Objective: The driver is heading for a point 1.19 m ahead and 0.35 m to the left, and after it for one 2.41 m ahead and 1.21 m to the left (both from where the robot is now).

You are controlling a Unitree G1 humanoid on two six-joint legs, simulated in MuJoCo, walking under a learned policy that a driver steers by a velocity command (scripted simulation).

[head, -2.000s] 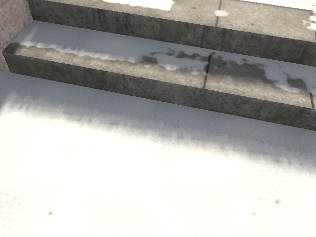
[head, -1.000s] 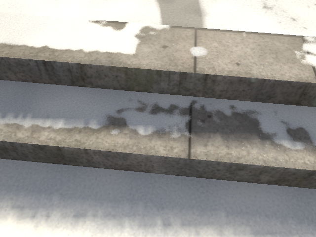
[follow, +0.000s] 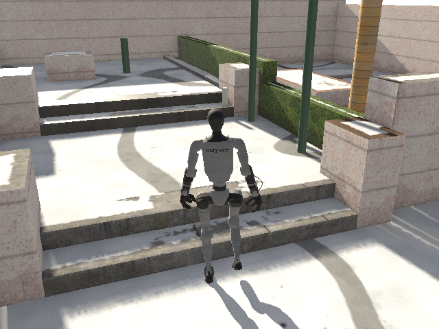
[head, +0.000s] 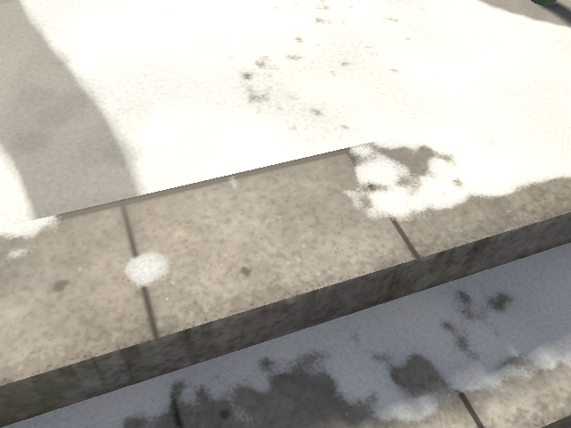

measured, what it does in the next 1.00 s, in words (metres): climbs: right foot 0.16 m higher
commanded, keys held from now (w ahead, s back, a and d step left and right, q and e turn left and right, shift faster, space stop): w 0.38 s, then w+q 0.62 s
